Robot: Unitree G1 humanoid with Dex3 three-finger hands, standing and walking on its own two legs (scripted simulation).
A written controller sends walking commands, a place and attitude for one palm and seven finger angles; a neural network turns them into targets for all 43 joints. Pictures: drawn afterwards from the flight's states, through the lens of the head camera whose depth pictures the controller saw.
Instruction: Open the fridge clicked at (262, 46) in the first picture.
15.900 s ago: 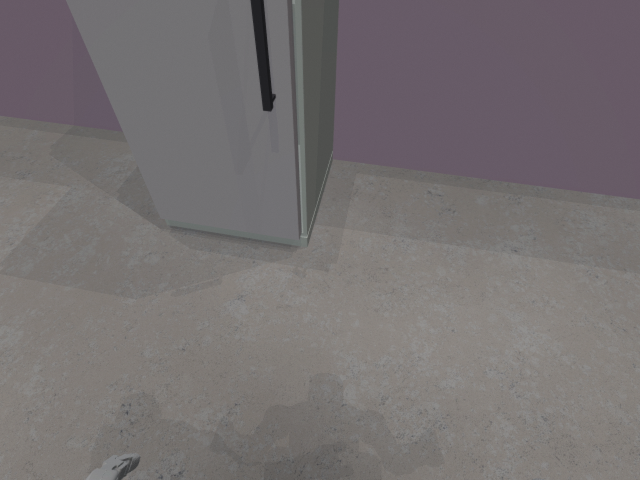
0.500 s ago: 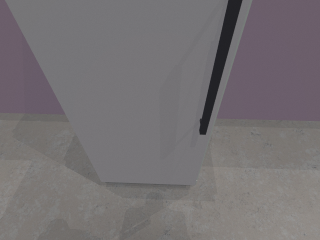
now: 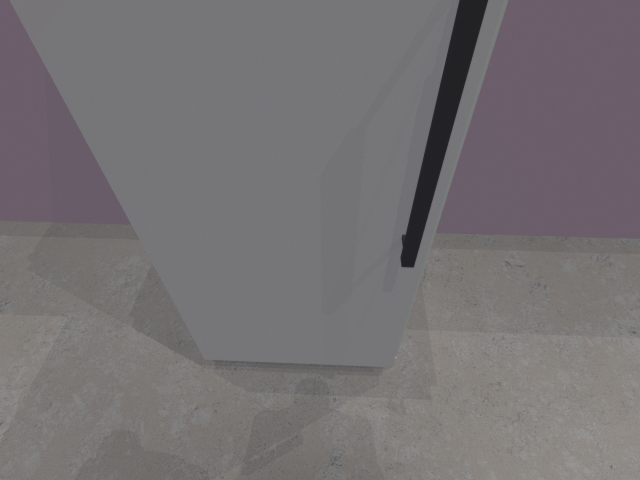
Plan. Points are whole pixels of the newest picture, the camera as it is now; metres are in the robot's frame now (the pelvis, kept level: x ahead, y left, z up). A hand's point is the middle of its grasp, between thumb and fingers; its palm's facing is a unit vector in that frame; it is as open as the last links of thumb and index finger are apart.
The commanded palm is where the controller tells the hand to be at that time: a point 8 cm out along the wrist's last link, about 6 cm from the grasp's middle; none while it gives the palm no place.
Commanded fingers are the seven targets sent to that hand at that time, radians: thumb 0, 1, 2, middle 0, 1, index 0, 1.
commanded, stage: look again from close up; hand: right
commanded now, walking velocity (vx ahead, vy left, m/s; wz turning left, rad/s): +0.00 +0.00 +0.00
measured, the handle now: (429, 154) +0.53 -0.13 +0.14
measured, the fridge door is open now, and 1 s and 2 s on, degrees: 0 0 0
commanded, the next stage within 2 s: raise the hand to about handle height in 0.10 s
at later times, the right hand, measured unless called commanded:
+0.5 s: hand (459, 395) +0.23 -0.15 +0.00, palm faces +0.10 +0.99 +0.02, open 7.9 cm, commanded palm +0.13 -0.22 -0.04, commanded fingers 0.00 -0.53 -0.74 0.23 0.54 0.23 0.54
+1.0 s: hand (491, 413) +0.21 -0.18 +0.00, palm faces -0.02 +1.00 -0.06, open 10.9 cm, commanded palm +0.17 -0.25 +0.02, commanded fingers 0.00 0.06 -0.49 0.27 0.92 0.27 0.92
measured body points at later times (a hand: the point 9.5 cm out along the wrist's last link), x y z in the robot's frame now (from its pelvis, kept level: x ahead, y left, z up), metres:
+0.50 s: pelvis +0.01 +0.01 -0.03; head +0.02 +0.01 +0.42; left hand +0.17 +0.28 -0.09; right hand +0.22 -0.20 +0.01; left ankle +0.02 +0.12 -0.74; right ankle +0.03 -0.09 -0.74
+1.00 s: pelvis +0.01 +0.04 -0.06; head +0.07 +0.05 +0.38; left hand +0.20 +0.25 -0.15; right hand +0.21 -0.24 +0.01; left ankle +0.02 +0.12 -0.74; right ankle +0.03 -0.09 -0.74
